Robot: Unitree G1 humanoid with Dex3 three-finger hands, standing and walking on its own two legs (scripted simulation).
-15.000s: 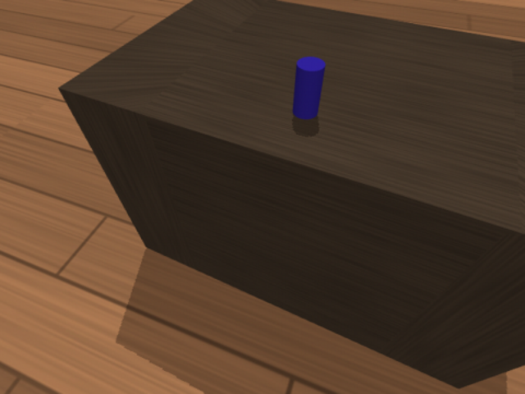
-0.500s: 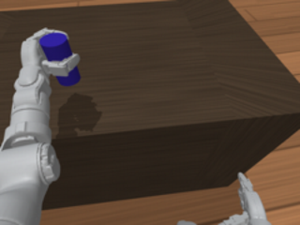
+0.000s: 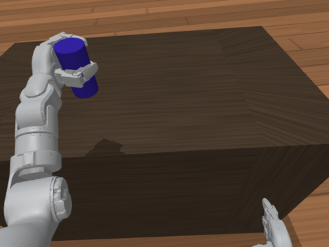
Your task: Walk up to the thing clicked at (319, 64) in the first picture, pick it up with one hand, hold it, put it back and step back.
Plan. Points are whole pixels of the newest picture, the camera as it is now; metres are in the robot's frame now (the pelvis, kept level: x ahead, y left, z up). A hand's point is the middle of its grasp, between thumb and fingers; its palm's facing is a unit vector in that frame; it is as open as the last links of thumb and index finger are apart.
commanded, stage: lift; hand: left
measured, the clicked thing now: (78, 70) +0.43 +0.19 +0.25
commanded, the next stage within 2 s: hold in 0.86 s
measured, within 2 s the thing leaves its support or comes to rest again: neither
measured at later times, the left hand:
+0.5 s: hand (61, 59) +0.35 +0.17 +0.31, palm faces +0.08 -1.00 -0.01, open 8.6 cm
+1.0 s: hand (47, 54) +0.33 +0.18 +0.34, palm faces +0.10 -1.00 -0.01, open 8.6 cm
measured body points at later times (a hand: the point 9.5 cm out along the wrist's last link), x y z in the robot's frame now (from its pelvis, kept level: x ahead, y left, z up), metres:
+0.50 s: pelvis -0.03 +0.00 +0.01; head -0.06 -0.03 +0.45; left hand +0.34 +0.23 +0.32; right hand +0.14 -0.24 -0.06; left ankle -0.01 +0.13 -0.73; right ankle +0.01 -0.14 -0.73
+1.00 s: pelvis -0.03 +0.00 +0.00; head -0.08 -0.03 +0.45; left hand +0.31 +0.23 +0.34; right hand +0.15 -0.24 -0.07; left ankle -0.01 +0.13 -0.73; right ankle +0.01 -0.14 -0.73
